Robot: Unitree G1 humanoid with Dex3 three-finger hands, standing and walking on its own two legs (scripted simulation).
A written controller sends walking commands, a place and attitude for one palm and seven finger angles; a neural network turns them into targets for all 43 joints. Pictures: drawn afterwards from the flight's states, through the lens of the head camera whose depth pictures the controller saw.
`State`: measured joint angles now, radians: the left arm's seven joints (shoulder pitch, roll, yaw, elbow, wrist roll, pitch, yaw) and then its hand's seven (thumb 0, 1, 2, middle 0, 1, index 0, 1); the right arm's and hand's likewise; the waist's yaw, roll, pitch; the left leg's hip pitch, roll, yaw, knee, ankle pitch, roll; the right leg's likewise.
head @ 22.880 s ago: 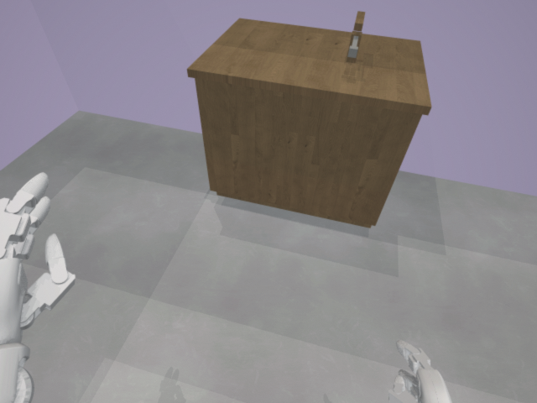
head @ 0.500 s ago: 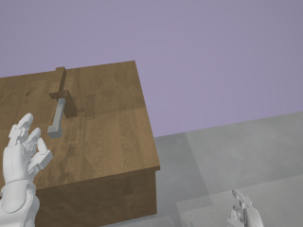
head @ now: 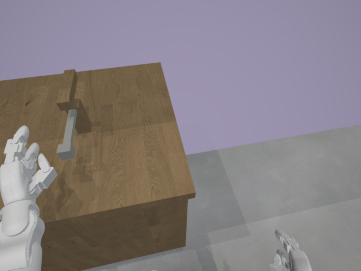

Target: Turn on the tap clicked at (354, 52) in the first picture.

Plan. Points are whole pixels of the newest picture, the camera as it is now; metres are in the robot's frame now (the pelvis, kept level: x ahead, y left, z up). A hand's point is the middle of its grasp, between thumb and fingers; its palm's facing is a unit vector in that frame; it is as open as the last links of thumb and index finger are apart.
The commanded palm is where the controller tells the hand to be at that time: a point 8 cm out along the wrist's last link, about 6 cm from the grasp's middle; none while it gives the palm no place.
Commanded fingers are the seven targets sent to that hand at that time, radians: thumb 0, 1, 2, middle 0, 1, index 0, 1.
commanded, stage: reach beside the lever's end, fingers flat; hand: left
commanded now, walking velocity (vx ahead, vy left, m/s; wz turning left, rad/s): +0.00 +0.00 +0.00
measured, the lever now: (66, 151) +0.34 +0.29 +0.07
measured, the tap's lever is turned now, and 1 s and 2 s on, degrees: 0 0 10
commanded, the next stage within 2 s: push the lever round in 0.82 s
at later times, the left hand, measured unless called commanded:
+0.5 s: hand (48, 162) +0.31 +0.32 +0.08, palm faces +0.48 -0.87 -0.11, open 7.8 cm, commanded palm +0.26 +0.35 +0.07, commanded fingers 0.00 0.90 0.90 -0.15 -0.15 -0.15 -0.15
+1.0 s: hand (56, 164) +0.31 +0.30 +0.08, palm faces +0.47 -0.87 -0.11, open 7.8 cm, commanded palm +0.26 +0.34 +0.07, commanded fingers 0.00 0.90 0.90 -0.15 -0.15 -0.15 -0.15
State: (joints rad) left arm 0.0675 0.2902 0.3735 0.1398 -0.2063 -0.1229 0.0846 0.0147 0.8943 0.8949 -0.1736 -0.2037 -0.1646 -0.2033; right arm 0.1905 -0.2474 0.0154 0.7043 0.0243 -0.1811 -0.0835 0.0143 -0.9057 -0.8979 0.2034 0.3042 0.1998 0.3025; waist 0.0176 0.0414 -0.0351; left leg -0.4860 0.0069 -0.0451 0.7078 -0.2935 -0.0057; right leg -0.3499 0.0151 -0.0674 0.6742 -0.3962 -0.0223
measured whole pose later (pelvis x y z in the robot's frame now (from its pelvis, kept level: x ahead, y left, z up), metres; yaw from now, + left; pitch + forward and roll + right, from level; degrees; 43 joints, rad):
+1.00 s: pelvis -0.01 +0.01 -0.01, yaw +0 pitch +7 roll -2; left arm -0.05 0.31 0.40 0.33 -0.19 -0.23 0.07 0.01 0.89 0.90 -0.16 -0.15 -0.15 -0.15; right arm 0.21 -0.25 0.01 0.69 0.02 -0.12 -0.07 0.01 -0.91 -0.90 0.20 0.30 0.20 0.30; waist 0.00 0.05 -0.06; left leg -0.58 0.01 -0.04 0.78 -0.32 0.00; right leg -0.44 0.02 -0.06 0.74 -0.41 -0.02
